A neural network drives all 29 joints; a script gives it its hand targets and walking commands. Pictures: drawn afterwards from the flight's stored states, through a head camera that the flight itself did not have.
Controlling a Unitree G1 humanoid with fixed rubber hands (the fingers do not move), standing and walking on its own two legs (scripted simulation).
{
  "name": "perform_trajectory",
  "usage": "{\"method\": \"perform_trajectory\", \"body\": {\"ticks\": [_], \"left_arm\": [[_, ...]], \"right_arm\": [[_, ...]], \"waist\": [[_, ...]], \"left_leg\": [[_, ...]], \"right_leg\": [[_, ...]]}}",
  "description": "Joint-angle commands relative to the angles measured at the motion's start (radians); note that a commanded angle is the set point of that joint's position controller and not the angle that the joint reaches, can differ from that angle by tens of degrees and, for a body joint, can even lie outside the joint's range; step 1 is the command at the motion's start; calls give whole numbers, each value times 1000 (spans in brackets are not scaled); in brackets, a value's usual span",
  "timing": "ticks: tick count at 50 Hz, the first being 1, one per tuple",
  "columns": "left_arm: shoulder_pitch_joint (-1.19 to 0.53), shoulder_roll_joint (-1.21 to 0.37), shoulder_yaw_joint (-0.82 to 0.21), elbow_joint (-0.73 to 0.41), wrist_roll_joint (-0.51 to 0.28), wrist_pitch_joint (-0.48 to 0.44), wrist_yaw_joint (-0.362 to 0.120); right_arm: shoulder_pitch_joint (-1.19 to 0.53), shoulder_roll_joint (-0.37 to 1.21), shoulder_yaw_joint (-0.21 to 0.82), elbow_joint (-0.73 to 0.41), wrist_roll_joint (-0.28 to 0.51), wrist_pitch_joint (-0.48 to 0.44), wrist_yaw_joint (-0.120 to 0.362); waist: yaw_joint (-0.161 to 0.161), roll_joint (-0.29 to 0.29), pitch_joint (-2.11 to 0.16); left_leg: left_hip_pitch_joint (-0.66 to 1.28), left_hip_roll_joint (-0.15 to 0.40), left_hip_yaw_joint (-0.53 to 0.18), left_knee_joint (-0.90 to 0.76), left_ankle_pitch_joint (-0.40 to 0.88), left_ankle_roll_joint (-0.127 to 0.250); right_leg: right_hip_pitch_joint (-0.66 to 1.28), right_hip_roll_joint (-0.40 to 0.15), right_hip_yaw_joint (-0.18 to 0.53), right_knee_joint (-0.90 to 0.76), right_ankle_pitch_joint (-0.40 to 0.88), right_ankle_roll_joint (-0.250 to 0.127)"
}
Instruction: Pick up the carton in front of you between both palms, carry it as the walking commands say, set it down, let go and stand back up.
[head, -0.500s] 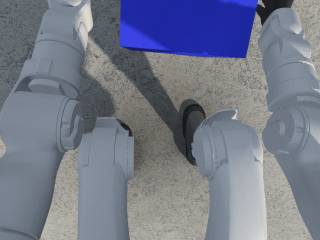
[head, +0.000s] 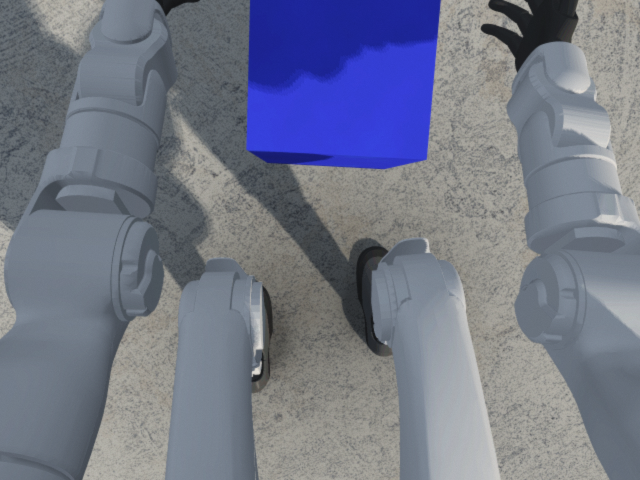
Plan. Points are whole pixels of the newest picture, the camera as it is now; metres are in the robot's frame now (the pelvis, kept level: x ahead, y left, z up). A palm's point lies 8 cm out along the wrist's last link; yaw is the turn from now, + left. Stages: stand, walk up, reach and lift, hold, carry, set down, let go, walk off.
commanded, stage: set down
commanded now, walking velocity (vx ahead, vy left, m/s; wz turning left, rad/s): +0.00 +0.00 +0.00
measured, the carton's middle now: (334, 91) +0.53 -0.06 -0.31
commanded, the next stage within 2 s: let go in 0.66 s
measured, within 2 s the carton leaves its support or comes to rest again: neither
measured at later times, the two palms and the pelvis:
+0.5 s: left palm out of the picture +0.58 +0.13 +0.03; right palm out of the picture +0.51 -0.26 +0.03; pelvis +0.02 +0.00 +0.13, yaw +0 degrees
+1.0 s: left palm out of the picture +0.48 +0.16 +0.14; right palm out of the picture +0.43 -0.26 +0.15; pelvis +0.07 -0.01 +0.26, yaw +1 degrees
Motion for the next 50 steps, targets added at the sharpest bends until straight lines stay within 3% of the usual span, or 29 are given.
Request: {"method": "perform_trajectory", "body": {"ticks": [1, 8, 15, 34, 38, 43, 50], "left_arm": [[-228, 100, 35, -81, 20, -24, -7], [-222, 96, 20, -188, 16, -1, -12], [-167, 90, 35, -279, 34, 34, -24], [-1, 37, 111, -220, 113, -8, -85], [121, -5, 136, -245, 162, -11, -70], [370, -92, 143, -387, 212, -13, -25], [641, -113, 94, -575, 179, -57, -27]], "right_arm": [[-203, -105, -23, -110, -24, -18, 6], [-155, -128, -43, -203, -30, 10, 14], [-89, -123, -51, -287, -28, 48, 40], [61, -41, -94, -272, -119, 13, 90], [165, -38, -89, -287, -164, 6, 116], [388, -49, -54, -365, -229, 0, 166], [638, -41, 38, -477, -203, -29, 205]], "waist": [[-22, 6, -1040], [-48, 51, -1224], [-41, 73, -1308], [-25, 47, -1153], [-14, 42, -1202], [-3, 26, -1205], [6, -26, -984]], "left_leg": [[333, -28, 87, -263, 176, 12], [509, -38, 93, -372, 242, 1], [652, -45, 89, -494, 335, -2], [853, -30, 50, -880, 445, -12], [966, -30, 46, -955, 518, -19], [1131, -30, 43, -1056, 596, -33], [1163, -21, 43, -1200, 503, -22]], "right_leg": [[730, 26, -109, -160, 278, 24], [840, 34, -127, -271, 343, 19], [937, 45, -128, -396, 423, 19], [1174, 37, -93, -774, 515, 21], [1278, 38, -91, -838, 560, 15], [1433, 41, -85, -926, 604, -1], [1686, 21, -31, -1061, 611, -14]]}}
